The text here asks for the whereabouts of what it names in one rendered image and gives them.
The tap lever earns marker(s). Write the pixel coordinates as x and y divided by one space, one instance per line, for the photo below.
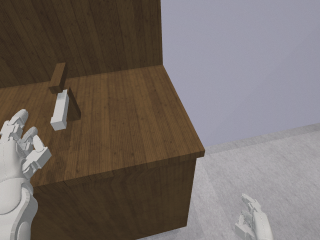
58 121

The robot left forearm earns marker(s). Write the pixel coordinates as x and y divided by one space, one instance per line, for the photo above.
17 209

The counter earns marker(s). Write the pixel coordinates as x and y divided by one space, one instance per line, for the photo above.
124 166

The robot left hand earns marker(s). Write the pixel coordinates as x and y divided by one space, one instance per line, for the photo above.
17 157

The robot right hand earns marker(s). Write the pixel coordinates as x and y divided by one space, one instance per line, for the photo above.
259 227

